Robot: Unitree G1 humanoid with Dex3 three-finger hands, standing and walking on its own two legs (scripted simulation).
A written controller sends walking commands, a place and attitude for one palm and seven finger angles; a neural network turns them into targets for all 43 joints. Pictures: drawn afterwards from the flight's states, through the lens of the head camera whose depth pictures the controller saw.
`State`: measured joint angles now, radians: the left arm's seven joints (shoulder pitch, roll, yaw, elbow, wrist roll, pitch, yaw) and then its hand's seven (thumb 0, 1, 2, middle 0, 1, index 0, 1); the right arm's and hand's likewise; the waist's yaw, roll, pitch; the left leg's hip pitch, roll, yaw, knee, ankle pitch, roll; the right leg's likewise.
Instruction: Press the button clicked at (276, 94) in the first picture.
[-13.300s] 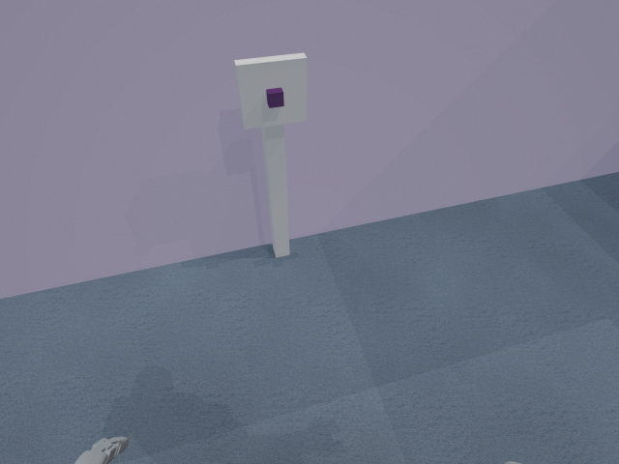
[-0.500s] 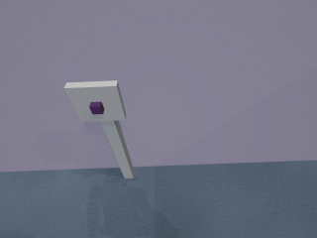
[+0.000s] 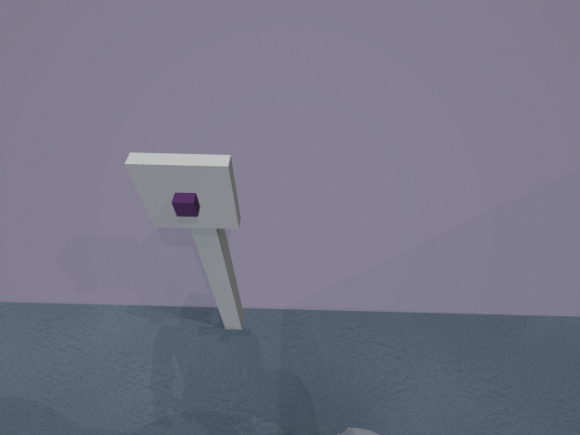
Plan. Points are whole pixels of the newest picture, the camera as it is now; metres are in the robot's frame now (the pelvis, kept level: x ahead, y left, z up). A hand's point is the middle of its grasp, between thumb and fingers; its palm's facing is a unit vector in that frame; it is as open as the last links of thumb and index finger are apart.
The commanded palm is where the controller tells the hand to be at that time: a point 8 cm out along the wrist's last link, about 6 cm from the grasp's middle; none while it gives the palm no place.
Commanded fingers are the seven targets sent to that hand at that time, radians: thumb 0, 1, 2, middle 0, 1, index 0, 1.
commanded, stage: come to a stop and stand still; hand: left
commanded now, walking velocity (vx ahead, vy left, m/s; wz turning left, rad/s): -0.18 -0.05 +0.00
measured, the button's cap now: (186, 203) +0.51 +0.23 -0.03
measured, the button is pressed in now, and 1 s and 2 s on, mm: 0 0 0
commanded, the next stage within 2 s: look again from close up in 1.92 s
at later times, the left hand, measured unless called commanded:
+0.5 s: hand out of the picture +0.06 +0.20 -0.19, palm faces +0.05 -0.98 -0.21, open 7.3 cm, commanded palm none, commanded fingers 0.00 0.90 0.90 -0.20 -0.30 -0.20 -0.30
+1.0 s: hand out of the picture +0.04 +0.22 -0.16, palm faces +0.00 -0.97 -0.24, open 7.4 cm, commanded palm none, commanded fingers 0.00 0.90 0.90 -0.20 -0.30 -0.20 -0.30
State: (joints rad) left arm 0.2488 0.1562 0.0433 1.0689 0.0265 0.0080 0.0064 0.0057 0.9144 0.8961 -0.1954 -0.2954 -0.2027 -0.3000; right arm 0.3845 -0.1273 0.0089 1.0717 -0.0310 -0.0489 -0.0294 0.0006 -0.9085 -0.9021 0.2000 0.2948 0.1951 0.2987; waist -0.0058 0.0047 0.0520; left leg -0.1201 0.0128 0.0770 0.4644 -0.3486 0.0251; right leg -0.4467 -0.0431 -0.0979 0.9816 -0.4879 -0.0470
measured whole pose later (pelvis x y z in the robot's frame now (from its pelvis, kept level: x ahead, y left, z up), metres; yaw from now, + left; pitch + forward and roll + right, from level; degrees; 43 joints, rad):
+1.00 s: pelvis +0.04 +0.04 +0.00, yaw -1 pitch +0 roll +1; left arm 0.30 0.15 -0.02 1.08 0.01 0.00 0.02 0.00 0.91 0.90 -0.20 -0.30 -0.20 -0.30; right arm 0.30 -0.20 0.02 1.02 -0.01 -0.02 -0.02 0.00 -0.92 -0.90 0.20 0.30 0.20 0.30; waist 0.01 0.05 0.03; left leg -0.15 -0.05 0.11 0.43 -0.27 0.06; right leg -0.27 -0.06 0.01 0.50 -0.22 0.03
